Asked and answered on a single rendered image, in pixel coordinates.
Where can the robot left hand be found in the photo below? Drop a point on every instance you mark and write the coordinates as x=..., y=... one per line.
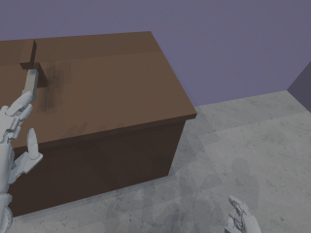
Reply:
x=11, y=118

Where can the tap lever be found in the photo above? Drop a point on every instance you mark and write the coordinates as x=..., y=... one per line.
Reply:
x=31, y=83

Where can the counter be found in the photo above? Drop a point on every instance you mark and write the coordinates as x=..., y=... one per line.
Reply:
x=109, y=114

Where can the robot right hand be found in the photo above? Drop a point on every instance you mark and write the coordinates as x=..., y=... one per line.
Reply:
x=246, y=224

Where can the robot left forearm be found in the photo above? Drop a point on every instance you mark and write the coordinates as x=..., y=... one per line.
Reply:
x=6, y=215

